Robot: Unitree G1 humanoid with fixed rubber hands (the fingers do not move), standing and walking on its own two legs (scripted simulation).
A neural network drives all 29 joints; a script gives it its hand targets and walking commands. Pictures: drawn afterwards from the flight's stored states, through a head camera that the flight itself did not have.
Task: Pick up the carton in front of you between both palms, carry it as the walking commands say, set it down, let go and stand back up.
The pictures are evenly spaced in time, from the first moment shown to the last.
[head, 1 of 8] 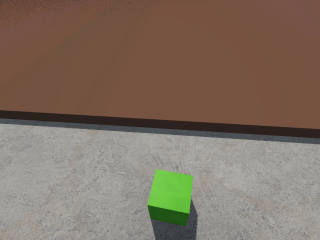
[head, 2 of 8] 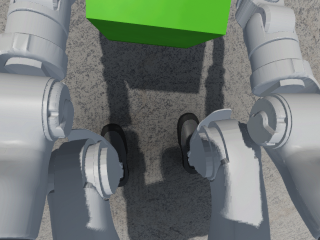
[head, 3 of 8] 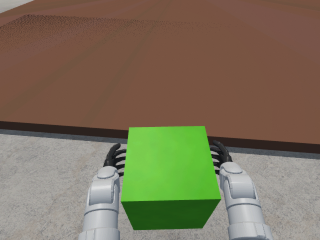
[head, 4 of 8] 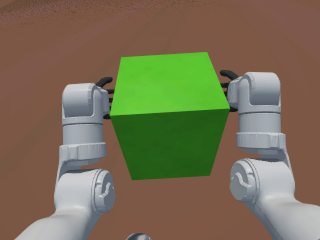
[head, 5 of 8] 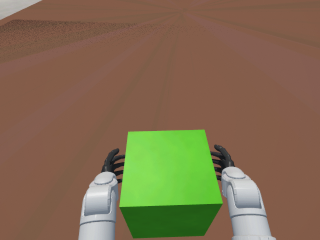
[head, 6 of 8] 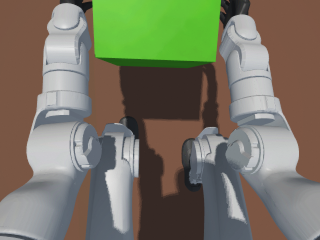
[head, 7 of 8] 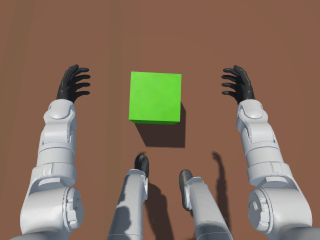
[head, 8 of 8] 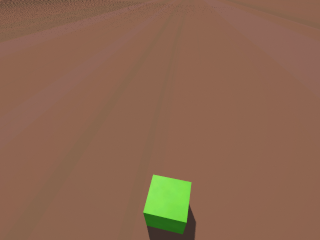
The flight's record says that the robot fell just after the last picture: no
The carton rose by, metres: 0.89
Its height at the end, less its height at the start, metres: +0.11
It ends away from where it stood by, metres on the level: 2.86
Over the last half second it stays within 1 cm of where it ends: yes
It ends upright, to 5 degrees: yes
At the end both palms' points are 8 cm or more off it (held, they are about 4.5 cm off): yes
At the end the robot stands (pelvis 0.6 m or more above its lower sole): yes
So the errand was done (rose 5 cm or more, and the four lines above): yes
